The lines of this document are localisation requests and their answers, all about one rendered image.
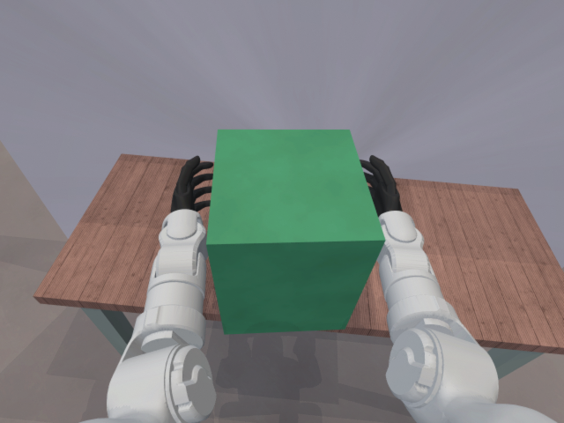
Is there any table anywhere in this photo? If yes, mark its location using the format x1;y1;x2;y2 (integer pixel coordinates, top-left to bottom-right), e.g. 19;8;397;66
33;154;564;380

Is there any carton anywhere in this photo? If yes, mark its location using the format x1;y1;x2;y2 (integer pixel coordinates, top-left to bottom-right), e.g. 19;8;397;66
206;130;386;335

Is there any left robot hand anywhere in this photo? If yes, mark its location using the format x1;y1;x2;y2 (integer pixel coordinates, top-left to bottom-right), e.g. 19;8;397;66
170;156;213;213

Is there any left robot upper arm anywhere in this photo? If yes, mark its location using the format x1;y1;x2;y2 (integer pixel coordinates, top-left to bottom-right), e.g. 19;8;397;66
79;344;217;423

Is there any right robot hand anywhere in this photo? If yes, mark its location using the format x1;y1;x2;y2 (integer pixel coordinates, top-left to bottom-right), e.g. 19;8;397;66
360;155;402;218

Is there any right robot forearm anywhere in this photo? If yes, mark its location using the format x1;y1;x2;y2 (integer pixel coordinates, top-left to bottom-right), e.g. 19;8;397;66
376;211;499;398

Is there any left robot forearm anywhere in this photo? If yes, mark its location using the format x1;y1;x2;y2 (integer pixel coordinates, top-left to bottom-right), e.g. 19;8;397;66
107;209;208;410

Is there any right robot upper arm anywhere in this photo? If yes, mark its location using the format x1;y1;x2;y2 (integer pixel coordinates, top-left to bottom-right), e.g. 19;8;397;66
386;327;557;423

